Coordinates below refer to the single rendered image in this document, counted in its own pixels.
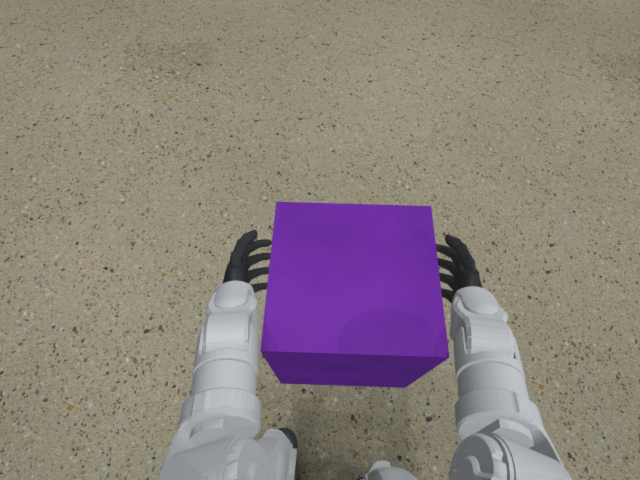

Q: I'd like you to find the robot right upper arm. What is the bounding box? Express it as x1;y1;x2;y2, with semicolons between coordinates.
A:
449;432;572;480

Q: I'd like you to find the right robot hand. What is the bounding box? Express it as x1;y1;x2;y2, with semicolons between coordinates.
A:
436;234;483;303

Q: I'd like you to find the robot left upper arm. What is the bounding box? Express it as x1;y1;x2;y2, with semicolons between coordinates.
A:
158;435;272;480

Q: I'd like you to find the robot left foot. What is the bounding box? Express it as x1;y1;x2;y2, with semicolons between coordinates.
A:
279;428;297;468

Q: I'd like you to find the left robot forearm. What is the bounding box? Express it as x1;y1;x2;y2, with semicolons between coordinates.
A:
158;280;261;478

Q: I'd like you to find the right robot forearm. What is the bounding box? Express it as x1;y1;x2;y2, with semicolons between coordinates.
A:
449;286;566;469

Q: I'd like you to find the carton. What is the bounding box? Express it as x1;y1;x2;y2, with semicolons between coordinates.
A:
260;202;449;388

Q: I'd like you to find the left robot thigh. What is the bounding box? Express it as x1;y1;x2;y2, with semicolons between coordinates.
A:
256;437;297;480

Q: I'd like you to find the left robot hand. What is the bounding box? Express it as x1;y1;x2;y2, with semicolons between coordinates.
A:
223;230;272;293

